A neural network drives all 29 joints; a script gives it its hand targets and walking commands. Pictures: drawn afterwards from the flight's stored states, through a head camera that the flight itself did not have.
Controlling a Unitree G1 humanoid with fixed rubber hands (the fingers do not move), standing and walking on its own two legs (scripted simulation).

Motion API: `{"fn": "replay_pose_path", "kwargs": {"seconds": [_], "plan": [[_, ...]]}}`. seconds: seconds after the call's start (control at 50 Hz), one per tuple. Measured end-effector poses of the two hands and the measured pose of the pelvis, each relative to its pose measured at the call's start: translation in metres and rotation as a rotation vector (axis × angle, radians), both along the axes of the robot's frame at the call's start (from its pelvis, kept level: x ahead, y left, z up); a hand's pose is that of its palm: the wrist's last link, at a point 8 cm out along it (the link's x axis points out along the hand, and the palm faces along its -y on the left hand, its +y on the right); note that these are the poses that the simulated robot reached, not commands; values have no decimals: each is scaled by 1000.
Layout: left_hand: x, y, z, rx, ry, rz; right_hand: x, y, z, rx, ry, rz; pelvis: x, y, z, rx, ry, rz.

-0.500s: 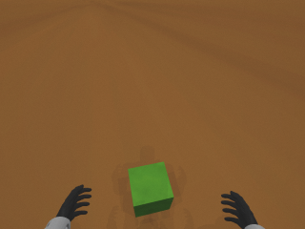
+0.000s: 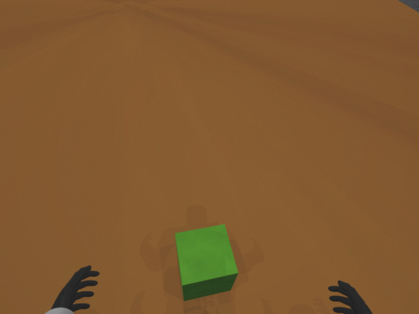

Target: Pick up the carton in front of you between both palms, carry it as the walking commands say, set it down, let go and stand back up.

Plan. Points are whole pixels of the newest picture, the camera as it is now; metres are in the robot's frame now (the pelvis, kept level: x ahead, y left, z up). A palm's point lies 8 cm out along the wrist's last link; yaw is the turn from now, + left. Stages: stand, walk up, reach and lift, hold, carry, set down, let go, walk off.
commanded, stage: stand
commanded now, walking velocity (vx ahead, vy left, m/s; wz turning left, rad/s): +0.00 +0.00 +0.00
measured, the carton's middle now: (204, 263) +0.43 +0.00 -0.64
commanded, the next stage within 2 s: none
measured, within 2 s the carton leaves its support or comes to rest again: neither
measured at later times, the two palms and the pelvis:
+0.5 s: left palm (55, 308) +0.15 +0.30 -0.09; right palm out of the picture +0.13 -0.28 -0.08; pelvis +0.02 +0.01 +0.01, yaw -1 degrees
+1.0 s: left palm out of the picture +0.10 +0.31 -0.10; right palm out of the picture +0.10 -0.30 -0.08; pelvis +0.00 +0.01 +0.01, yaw -1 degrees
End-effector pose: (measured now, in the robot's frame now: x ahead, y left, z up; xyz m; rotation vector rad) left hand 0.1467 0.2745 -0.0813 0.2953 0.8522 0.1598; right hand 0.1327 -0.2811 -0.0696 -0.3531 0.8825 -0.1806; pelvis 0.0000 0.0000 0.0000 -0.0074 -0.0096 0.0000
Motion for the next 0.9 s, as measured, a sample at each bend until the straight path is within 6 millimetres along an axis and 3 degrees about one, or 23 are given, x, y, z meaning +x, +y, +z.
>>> {"fn": "replay_pose_path", "kwargs": {"seconds": [0.12,0.42,0.9], "plan": [[0,10,-10,12,54,-3,2,-10,2,-38,23,-22,9,4,1,-2,10,-5],[8,19,-12,28,92,-7,5,-1,-6,-24,61,-40,18,11,4,2,1,-12],[-35,31,-14,49,183,17,-29,-15,-9,-31,135,-68,0,10,10,4,-26,-14]]}}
